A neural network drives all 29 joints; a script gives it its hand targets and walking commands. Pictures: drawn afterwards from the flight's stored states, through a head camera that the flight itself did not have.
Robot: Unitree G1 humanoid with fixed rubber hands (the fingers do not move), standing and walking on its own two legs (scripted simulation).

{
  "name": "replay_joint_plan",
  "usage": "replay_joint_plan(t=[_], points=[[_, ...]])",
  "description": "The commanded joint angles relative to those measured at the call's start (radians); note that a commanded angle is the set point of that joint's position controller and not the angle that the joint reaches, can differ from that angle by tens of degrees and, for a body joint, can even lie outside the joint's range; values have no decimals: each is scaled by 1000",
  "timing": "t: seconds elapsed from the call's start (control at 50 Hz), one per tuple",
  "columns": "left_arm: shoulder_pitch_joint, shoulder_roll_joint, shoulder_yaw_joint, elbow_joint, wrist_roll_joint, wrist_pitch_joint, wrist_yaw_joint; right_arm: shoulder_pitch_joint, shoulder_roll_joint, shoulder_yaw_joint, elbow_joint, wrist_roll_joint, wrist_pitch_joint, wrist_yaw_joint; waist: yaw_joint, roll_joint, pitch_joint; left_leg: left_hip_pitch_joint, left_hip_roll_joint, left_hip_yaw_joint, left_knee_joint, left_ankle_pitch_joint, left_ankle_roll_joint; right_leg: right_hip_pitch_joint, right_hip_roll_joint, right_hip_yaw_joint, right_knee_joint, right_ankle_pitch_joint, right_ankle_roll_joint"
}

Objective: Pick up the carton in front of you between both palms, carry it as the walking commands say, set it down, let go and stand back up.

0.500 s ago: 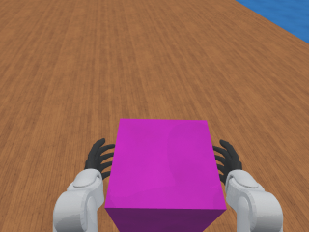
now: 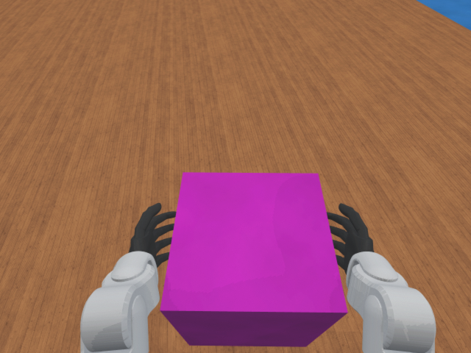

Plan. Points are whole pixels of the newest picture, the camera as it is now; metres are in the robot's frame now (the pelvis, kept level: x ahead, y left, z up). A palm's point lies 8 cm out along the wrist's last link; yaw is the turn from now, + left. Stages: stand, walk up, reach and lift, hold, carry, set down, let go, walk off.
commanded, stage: carry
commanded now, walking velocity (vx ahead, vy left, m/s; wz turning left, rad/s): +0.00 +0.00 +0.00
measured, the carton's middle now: (248, 265) +0.27 +0.00 +0.02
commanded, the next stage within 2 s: hold in 1.82 s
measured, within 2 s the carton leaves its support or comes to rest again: neither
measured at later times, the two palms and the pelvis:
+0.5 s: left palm (168, 199) +0.38 +0.14 +0.06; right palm (335, 203) +0.36 -0.16 +0.06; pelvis +0.12 +0.00 -0.01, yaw -2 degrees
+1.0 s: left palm (179, 220) +0.36 +0.13 +0.02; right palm (336, 224) +0.35 -0.17 +0.01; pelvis +0.08 -0.01 -0.01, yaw -2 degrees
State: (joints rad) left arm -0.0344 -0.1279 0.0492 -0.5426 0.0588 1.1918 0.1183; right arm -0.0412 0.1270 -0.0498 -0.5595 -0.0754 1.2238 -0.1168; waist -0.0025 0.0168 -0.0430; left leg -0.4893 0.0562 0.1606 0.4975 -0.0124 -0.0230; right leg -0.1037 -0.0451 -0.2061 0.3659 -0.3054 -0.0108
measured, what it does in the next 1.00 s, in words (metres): steps on the spot: left foot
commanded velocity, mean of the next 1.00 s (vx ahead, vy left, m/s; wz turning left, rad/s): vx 0.00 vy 0.00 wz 0.00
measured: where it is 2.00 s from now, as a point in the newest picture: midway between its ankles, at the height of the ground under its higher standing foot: outside the picture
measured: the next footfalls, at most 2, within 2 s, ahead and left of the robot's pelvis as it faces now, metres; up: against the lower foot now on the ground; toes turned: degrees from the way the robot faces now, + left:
left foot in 0.02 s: +0.17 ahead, +0.11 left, +0.00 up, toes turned -9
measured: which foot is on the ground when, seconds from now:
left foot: up 0.00-0.00, down 0.02-1.00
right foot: down 0.00-1.00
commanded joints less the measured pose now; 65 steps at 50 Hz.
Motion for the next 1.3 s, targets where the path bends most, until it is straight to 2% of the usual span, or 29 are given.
replay_joint_plan(t=[0.0, 0.02, 0.04, 0.06, 0.08, 0.1, 0.12, 0.14, 0.16, 0.18, 0.2, 0.24, 0.3, 0.36, 0.4, 0.5, 0.6, 0.7, 0.82, 0.9, 0.98, 1.04, 1.12, 1.28], points=[[-369, -823, -665, -70, -321, 26, -193, -400, 829, 696, -75, 344, -2, 176, 6, -113, -268, 338, 1, 38, -187, 240, -3, 23, -140, -5, 133, 558, 4], [-368, -794, -653, -48, -311, 37, -189, -398, 797, 677, -54, 338, 10, 178, 10, -61, -290, 475, 105, -53, -143, 488, 3, -71, -115, 7, 187, 373, 40], [-389, -777, -657, -40, -310, 52, -184, -399, 779, 658, -16, 334, 14, 179, 4, 109, -355, 645, 245, -195, -32, 817, 103, -188, -78, 53, 270, 73, 66], [-377, -767, -660, -31, -316, 62, -182, -357, 786, 639, 22, 325, 14, 180, -4, 198, -395, 690, 302, -274, -49, 817, 180, -236, -43, 82, 292, -141, 66], [-401, -790, -675, -36, -322, 63, -186, -343, 810, 628, 41, 324, 12, 183, -6, 195, -384, 663, 298, -276, -83, 767, 194, -249, -37, 105, 282, -233, 59], [-421, -821, -681, -25, -328, 60, -191, -363, 844, 628, 38, 328, 8, 187, -6, 171, -386, 644, 280, -258, -98, 680, 182, -232, -38, 126, 213, -255, 48], [-439, -857, -687, -22, -336, 55, -196, -381, 874, 630, 42, 330, 3, 192, -1, 146, -383, 591, 252, -221, -104, 583, 154, -181, -41, 125, 118, -188, 45], [-455, -896, -696, -23, -343, 46, -201, -407, 904, 641, 28, 338, -3, 195, 3, 125, -383, 558, 219, -179, -99, 484, 119, -133, -44, 117, 32, -55, 47], [-471, -909, -700, -22, -345, 41, -204, -425, 915, 638, 27, 337, -9, 198, 3, 118, -384, 517, 186, -149, -95, 382, 93, -83, -50, 115, -4, 42, 51], [-483, -925, -704, -28, -348, 34, -204, -448, 924, 644, 10, 340, -14, 200, 3, 93, -382, 498, 160, -109, -78, 335, 78, -73, -75, 123, -8, 98, 54], [-507, -932, -705, -35, -349, 29, -204, -474, 932, 654, 0, 346, -18, 201, -1, 38, -378, 482, 138, -86, -44, 357, 70, -55, -100, 132, 45, 248, 55], [-483, -926, -703, -23, -349, 23, -204, -465, 927, 665, 5, 350, -23, 200, -1, -8, -383, 448, 123, -78, 14, 454, 73, -28, -107, 120, 109, 391, 54], [-421, -897, -687, 21, -320, 12, -207, -436, 892, 673, 27, 336, -30, 202, 1, -22, -399, 445, 122, -76, 74, 585, 91, -41, -102, 118, 150, 496, 47], [-411, -879, -674, 68, -293, -12, -218, -435, 874, 677, 66, 320, -49, 214, 2, -16, -391, 447, 122, -75, 84, 624, 95, -59, -93, 116, 148, 480, 48], [-422, -865, -662, 105, -274, -35, -227, -442, 863, 671, 107, 303, -72, 225, 2, -17, -373, 428, 117, -71, 83, 580, 88, -53, -93, 119, 133, 486, 48], [-457, -857, -634, 179, -241, -115, -250, -473, 861, 649, 182, 269, -151, 246, 2, -45, -348, 371, 98, -57, 83, 388, 70, -12, -116, 135, 133, 614, 36], [-473, -833, -611, 228, -216, -185, -262, -475, 832, 620, 234, 227, -221, 248, 4, -54, -336, 345, 96, -56, 91, 269, 68, -5, -128, 139, 133, 609, 21], [-475, -788, -547, 313, -156, -270, -263, -480, 780, 553, 315, 167, -308, 250, 6, -44, -312, 348, 107, -59, 74, 228, 62, -33, -122, 141, 120, 493, 12], [-527, -748, -451, 470, -87, -396, -265, -533, 739, 454, 469, 101, -434, 255, 6, -32, -282, 342, 114, -66, 40, 152, 57, -63, -115, 149, 88, 351, 2], [-584, -757, -396, 592, -52, -489, -275, -592, 749, 401, 587, 69, -528, 268, 5, -28, -274, 340, 116, -72, 19, 102, 55, -81, -112, 156, 72, 276, -5], [-640, -824, -406, 649, -53, -554, -292, -654, 816, 414, 641, 71, -594, 288, 4, -25, -286, 346, 118, -76, 6, 81, 55, -87, -108, 161, 69, 233, -11], [-651, -877, -437, 642, -65, -561, -304, -667, 866, 443, 637, 84, -601, 301, 3, -23, -304, 353, 120, -77, 2, 88, 57, -88, -104, 163, 74, 220, -12], [-627, -912, -488, 584, -95, -521, -308, -641, 902, 489, 584, 112, -562, 305, 2, -19, -324, 360, 121, -77, 3, 110, 60, -89, -101, 163, 86, 220, -14], [-606, -891, -464, 591, -83, -484, -311, -616, 878, 461, 589, 100, -524, 308, 2, -21, -297, 338, 121, -78, -8, 67, 56, -120, -101, 173, 74, 184, -18]])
